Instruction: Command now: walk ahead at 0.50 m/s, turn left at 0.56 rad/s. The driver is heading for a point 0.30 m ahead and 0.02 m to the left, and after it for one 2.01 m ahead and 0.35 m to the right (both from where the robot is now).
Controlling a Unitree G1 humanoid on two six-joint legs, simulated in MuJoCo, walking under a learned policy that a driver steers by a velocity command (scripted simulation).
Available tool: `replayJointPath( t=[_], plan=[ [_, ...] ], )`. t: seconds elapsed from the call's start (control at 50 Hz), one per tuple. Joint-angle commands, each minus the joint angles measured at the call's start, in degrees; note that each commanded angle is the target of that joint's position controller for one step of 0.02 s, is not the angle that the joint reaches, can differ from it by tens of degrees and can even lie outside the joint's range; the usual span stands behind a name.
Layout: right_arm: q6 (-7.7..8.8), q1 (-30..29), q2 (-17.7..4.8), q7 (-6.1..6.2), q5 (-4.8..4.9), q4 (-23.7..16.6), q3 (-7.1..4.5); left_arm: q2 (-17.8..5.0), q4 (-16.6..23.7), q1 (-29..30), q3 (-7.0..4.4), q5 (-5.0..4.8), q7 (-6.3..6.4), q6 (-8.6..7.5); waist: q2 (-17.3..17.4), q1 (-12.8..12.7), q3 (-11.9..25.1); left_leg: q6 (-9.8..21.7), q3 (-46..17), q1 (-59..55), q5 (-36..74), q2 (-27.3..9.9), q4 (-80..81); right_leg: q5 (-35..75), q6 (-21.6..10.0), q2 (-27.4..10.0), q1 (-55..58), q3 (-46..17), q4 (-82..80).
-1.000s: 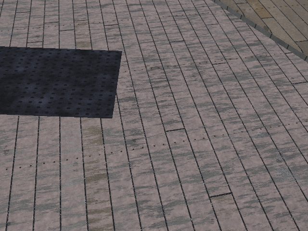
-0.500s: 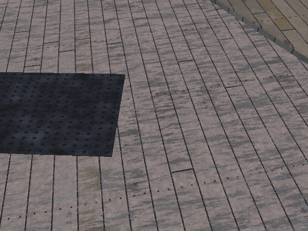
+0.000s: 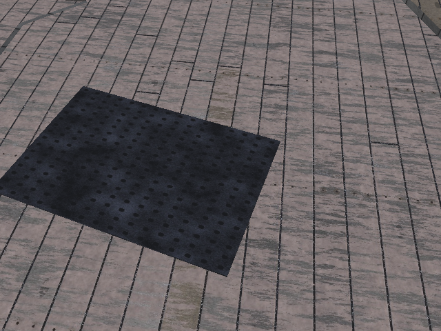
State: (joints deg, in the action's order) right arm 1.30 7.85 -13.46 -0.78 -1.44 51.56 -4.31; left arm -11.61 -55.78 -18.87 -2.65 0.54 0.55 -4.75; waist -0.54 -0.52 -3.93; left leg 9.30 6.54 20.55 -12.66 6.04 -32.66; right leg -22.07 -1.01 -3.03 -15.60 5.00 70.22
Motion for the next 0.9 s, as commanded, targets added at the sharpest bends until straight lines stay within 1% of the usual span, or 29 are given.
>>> replayJointPath(
  t=[0.02, 0.04, 0.06, 0.08, 0.1, 0.12, 0.14, 0.18, 0.24, 0.28, 0.3, 0.32, 0.34, 0.36, 0.38, 0.4, 0.42, 0.44, 0.46, 0.48, 0.5, 0.52, 0.56, 0.62, 0.68, 0.72, 0.78, 0.84, 0.9],
  plan=[
    [0.48, 7.0, -6.9, 1.1, 1.16, 0.1, -1.68, -6.9, 7.0, 3.4, -1.21, 0.53, -0.26, -1.47, -2.9, 0.6, 2.3, 9.4, -26.5, -17.1, 12.5, -18.8, 20.5, 4.5, 0.4, -3.9, -21.9, -6.9, 0.6],
    [1.13, 6.1, -6.0, 1.22, 1.42, -0.1, -1.26, -6.1, 6.6, 1.9, -0.97, 1.68, -0.37, -0.18, -2.0, -0.7, 2.7, 8.4, -23.3, -14.2, 16.0, -16.4, 20.8, 4.9, 1.3, -4.3, -18.2, -6.9, -1.8],
    [1.88, 6.5, -5.9, 1.15, 1.37, -0.3, -1.07, -5.6, 6.5, 0.9, -0.97, 2.14, -0.66, 0.88, -1.0, -1.1, 3.6, 8.2, -21.6, -13.4, 19.1, -15.0, 20.7, 5.0, 1.9, -4.2, -16.9, -6.6, -3.4],
    [2.46, 7.7, -6.7, 1.05, 1.59, 0.0, -1.2, -5.3, 6.9, 1.4, -0.92, 2.35, -0.92, 1.67, -0.4, -1.4, 3.5, 8.1, -20.5, -12.5, 21.7, -14.0, 20.6, 5.5, 2.5, -4.0, -17.0, -6.0, -5.0],
    [2.75, 8.9, -7.8, 0.95, 1.64, 0.2, -1.42, -5.2, 7.7, 2.9, -0.9, 2.31, -1.09, 2.17, 0.2, -1.2, 3.1, 7.8, -19.9, -11.9, 22.7, -13.2, 20.8, 7.0, 3.1, -3.9, -17.8, -5.5, -7.2],
    [2.83, 9.9, -8.6, 0.92, 1.57, 0.2, -1.53, -5.4, 8.6, 5.1, -0.91, 2.1, -1.06, 2.43, 0.6, -0.7, 2.0, 7.1, -19.3, -11.4, 27.9, -12.7, 20.4, 8.9, 3.7, -3.6, -18.9, -4.9, -9.5],
    [2.83, 11.1, -8.7, 0.91, 1.46, 0.5, -1.42, -5.3, 9.0, 6.3, -0.81, 1.89, -1.07, 2.56, 1.1, -0.5, 1.6, 6.0, -17.4, -12.0, 35.3, -12.4, 19.6, 11.0, 3.9, -3.3, -19.6, -4.0, -12.2],
    [2.73, 13.1, -7.5, 0.9, 1.33, 1.2, -0.87, -4.9, 9.4, 8.6, -0.39, 1.52, -1.11, 2.59, 2.8, 0.7, 1.9, 2.3, -13.4, -13.4, 47.2, -11.0, 17.6, 15.3, 3.4, -2.4, -18.6, -2.4, -18.2],
    [2.6, 15.5, -5.8, 1.31, 1.03, 2.5, 0.16, -3.9, 9.9, 12.2, 0.48, 0.63, -1.41, 2.33, 5.2, 3.2, 2.8, -2.3, -9.8, -16.4, 50.9, -9.8, 17.1, 22.4, 1.1, -0.4, -15.0, -0.3, -28.0],
    [2.52, 16.1, -5.9, 1.78, 0.58, 3.3, 0.56, -4.3, 9.8, 13.9, 0.74, 0.17, -1.15, 2.14, 5.6, 4.1, 3.1, -3.1, -9.1, -19.8, 50.8, -10.9, 16.7, 24.3, -0.3, 1.0, -13.5, 0.2, -32.0],
    [2.46, 15.9, -5.9, 2.08, 0.25, 3.5, 0.75, -4.7, 9.4, 13.6, 0.79, 0.16, -0.99, 1.98, 5.7, 3.9, 3.1, -3.2, -8.8, -21.4, 51.5, -11.8, 16.0, 23.4, -1.0, 1.7, -12.6, 0.0, -33.6],
    [2.46, 15.5, -5.6, 2.53, -0.15, 3.9, 1.04, -5.1, 9.0, 12.6, 0.75, 0.13, -0.84, 1.85, 5.5, 3.0, 3.3, -3.5, -8.6, -22.4, 54.1, -12.9, 14.2, 21.1, -1.8, 2.7, -10.7, -0.5, -34.7],
    [2.49, 13.8, -6.5, 2.93, -0.25, 3.6, 0.87, -6.1, 7.7, 9.4, 0.46, 0.43, -0.63, 1.53, 6.3, 1.6, 3.7, -3.4, -8.3, -23.1, 57.8, -13.8, 11.7, 18.8, -2.9, 3.9, -8.5, -0.7, -35.4],
    [2.48, 12.2, -7.3, 3.45, -0.18, 3.4, 0.64, -7.5, 6.3, 5.3, -0.06, 0.62, -0.38, 1.16, 6.5, -0.3, 4.4, -3.5, -8.4, -23.9, 60.8, -14.5, 7.6, 16.4, -4.0, 5.1, -5.4, -1.2, -36.8],
    [2.36, 10.3, -8.4, 3.83, 0.19, 3.1, 0.32, -8.5, 4.7, 0.3, -0.59, 0.75, -0.19, 0.64, 5.5, -3.2, 5.3, -3.6, -8.0, -24.2, 59.6, -14.2, 0.5, 17.8, -5.1, 5.7, -1.6, -1.5, -41.5],
    [2.37, 8.4, -9.5, 3.96, 0.88, 2.2, 0.02, -9.5, 3.2, -5.0, -1.05, 1.0, 0.04, -0.09, 2.8, -6.3, 7.5, -4.4, -6.3, -20.8, 49.9, -11.7, -10.4, 31.5, -6.5, 3.5, 5.9, -4.1, -47.3],
    [2.62, 10.8, -7.9, 3.98, 1.38, 0.0, 0.3, -14.2, 3.4, -7.3, -2.18, 1.24, 0.18, -0.19, -6.4, -4.7, 12.6, -6.1, -2.8, -9.2, 16.7, -4.6, -29.6, 64.7, -11.4, -9.2, 17.6, -18.5, -42.3],
    [1.92, 19.5, -3.4, 3.32, 2.22, 0.8, 1.0, -14.6, 4.7, -3.9, -2.33, -0.37, -0.32, 1.11, -14.6, 0.8, 20.8, -8.2, -5.6, 4.0, -22.2, 2.8, -44.3, 78.8, -22.7, -20.7, 27.0, -34.7, -44.0],
    [1.1, 18.1, -6.0, 3.05, -0.39, 2.1, 0.94, -12.7, 6.1, -0.1, -2.27, -1.9, -1.03, 1.83, -4.5, 0.8, 18.4, -8.0, -10.3, 5.4, -18.7, -1.6, -46.1, 67.4, -22.8, -18.8, 20.6, -31.9, -47.2],
    [0.68, 12.9, -6.6, 2.71, -0.72, 1.1, 0.55, -10.5, 7.2, 3.8, -1.89, -1.54, -1.01, 2.5, -1.5, 0.5, 10.8, -8.4, -10.1, 7.7, -16.0, -3.1, -45.8, 54.3, -21.4, -15.4, 13.0, -27.7, -49.7],
    [0.22, 10.3, -6.5, 2.5, -0.73, 0.2, 0.46, -8.1, 7.4, 5.5, -1.18, -0.85, -0.83, 3.25, 1.4, 1.5, 6.0, -8.6, -10.0, 8.0, -14.0, -5.1, -41.4, 44.1, -18.7, -12.2, 6.1, -24.5, -52.3],
    [-0.63, 8.5, -6.3, 2.36, -0.76, -0.9, 0.44, -7.7, 7.2, 5.3, -1.07, -0.59, -0.46, 3.64, 0.6, 1.7, 4.2, -9.1, -10.0, 7.1, -12.4, -6.3, -37.7, 37.9, -16.8, -9.5, 2.2, -22.3, -54.1],
    [-2.23, 9.7, -4.7, 2.25, -0.73, -0.9, 0.85, -8.9, 6.9, 4.4, -1.53, 0.14, -0.36, 4.15, -2.0, 2.2, 5.6, -10.2, -8.6, 4.0, -10.0, -5.5, -34.3, 31.8, -15.0, -6.4, -1.1, -20.5, -55.1],
    [-3.01, 8.4, -4.4, 2.6, -0.27, -1.7, 0.95, -11.1, 7.6, 4.2, -2.42, 0.36, -0.47, 4.44, -3.4, 1.6, 6.9, -11.5, -8.5, 5.0, -9.0, -5.5, -28.2, 21.8, -13.7, -4.7, -1.2, -21.4, -55.9],
    [-3.53, 4.4, -5.2, 2.99, -0.06, -3.1, 0.76, -11.8, 8.3, 3.5, -2.98, 0.4, -0.39, 5.28, -5.6, -0.2, 6.6, -12.2, -9.1, 7.3, -8.4, -5.7, -22.9, 7.5, -12.2, -3.9, 0.1, -25.2, -57.5],
    [-3.61, 2.6, -5.5, 3.16, 0.24, -4.0, 0.68, -12.2, 8.7, 3.2, -3.35, 0.4, -0.32, 5.83, -6.3, -1.1, 6.3, -12.4, -9.6, 8.1, -8.5, -5.6, -20.2, 2.6, -11.7, -4.1, 1.2, -27.9, -57.9],
    [-3.11, 1.2, -5.4, 3.47, 0.69, -5.2, 0.85, -12.6, 9.1, 3.0, -3.85, 0.67, -0.2, 6.34, -6.2, -1.8, 6.2, -11.9, -10.3, 7.7, -9.5, -4.9, -16.5, 2.3, -11.4, -4.4, 2.6, -30.9, -57.2],
    [-2.38, 1.9, -5.4, 3.72, 1.28, -5.9, 1.12, -12.6, 9.7, 4.0, -4.14, 0.92, -0.39, 6.73, -6.8, -1.7, 6.6, -10.7, -10.4, 4.0, -11.2, -3.4, -11.4, 5.6, -11.1, -4.1, 2.6, -33.3, -56.3],
    [-1.52, 6.6, -5.7, 4.08, 2.01, -5.7, 1.29, -12.5, 10.4, 6.4, -4.33, 0.67, -0.85, 7.25, -7.6, 0.4, 7.0, -8.5, -10.2, -4.3, -11.3, -1.5, -0.5, 9.6, -9.3, -3.1, 0.5, -35.5, -55.4]
  ],
)
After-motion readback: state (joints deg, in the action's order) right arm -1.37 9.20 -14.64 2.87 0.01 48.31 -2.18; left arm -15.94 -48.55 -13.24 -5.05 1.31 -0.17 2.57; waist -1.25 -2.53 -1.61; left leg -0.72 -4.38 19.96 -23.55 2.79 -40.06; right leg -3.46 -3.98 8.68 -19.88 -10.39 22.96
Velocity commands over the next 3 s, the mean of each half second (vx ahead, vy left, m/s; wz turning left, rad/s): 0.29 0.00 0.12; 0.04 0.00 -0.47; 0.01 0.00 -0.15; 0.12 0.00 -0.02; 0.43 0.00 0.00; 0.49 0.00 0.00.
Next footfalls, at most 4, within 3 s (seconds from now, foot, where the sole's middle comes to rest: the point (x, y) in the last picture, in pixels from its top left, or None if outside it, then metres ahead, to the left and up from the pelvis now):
0.40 right None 0.36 -0.07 -0.76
0.94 left None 0.32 0.11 -0.76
1.34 right None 0.22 -0.08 -0.76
2.48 right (278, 273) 0.64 -0.15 -0.76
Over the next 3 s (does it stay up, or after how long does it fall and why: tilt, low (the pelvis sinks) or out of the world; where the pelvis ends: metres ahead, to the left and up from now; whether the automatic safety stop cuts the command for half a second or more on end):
stays up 0.79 -0.12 0.00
